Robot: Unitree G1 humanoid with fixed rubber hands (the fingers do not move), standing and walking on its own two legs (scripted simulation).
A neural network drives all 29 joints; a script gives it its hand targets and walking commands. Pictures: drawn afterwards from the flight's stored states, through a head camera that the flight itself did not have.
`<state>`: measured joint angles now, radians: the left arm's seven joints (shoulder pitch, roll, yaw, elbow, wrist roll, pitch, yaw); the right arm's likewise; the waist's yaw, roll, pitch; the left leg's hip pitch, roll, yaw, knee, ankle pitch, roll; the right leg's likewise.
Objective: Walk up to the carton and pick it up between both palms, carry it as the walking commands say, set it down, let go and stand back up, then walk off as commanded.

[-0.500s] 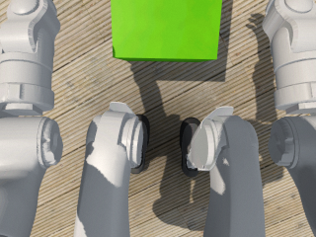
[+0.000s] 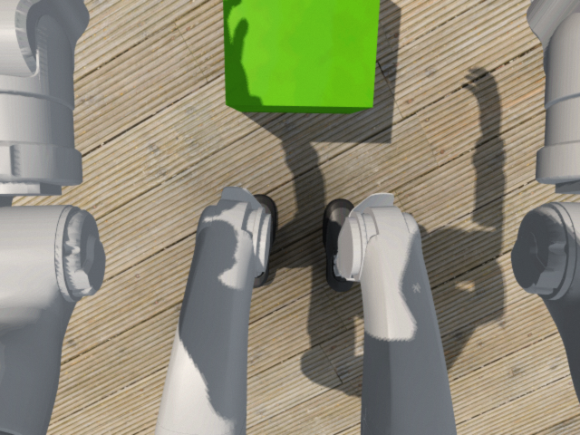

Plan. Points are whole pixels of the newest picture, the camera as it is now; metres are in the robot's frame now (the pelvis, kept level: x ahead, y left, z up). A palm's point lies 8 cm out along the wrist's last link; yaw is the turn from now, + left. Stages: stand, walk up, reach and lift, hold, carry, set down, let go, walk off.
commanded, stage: set down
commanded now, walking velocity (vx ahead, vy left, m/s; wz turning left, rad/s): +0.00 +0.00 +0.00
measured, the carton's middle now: (298, 32) +0.57 +0.02 -0.42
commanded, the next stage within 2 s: let go in 0.52 s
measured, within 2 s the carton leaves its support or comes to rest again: neither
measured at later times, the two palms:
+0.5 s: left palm out of the picture +0.55 +0.23 +0.03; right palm out of the picture +0.57 -0.19 +0.03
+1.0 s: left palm out of the picture +0.41 +0.25 +0.10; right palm out of the picture +0.42 -0.20 +0.10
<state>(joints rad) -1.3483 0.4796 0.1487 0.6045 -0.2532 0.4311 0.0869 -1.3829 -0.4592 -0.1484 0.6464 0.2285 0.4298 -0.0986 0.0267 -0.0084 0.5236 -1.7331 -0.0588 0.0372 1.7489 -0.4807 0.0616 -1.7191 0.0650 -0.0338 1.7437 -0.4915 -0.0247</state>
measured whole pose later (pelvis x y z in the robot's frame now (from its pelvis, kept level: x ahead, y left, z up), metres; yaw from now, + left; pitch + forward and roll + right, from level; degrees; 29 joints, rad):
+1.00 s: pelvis +0.06 +0.00 +0.19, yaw +1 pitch +18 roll +0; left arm -0.48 0.32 0.12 0.45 -0.09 0.30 -0.02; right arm -0.47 -0.24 -0.08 0.40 0.07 0.31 -0.04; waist 0.01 -0.01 0.27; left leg -0.95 -0.08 -0.01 0.94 -0.31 0.05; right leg -0.94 0.06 0.03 0.95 -0.32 -0.02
